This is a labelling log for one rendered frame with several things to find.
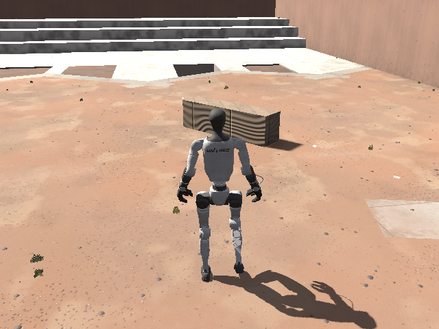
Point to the robot right upper arm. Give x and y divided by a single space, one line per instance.
243 155

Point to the humanoid robot head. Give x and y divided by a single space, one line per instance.
217 118

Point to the left robot forearm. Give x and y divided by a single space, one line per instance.
184 181

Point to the right robot forearm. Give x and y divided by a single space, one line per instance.
253 180

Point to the left robot foot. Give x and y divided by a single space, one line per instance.
205 276

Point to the robot left hand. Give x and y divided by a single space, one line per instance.
186 193

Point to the robot left upper arm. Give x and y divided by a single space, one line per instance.
193 156

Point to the robot right hand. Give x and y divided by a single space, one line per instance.
257 193

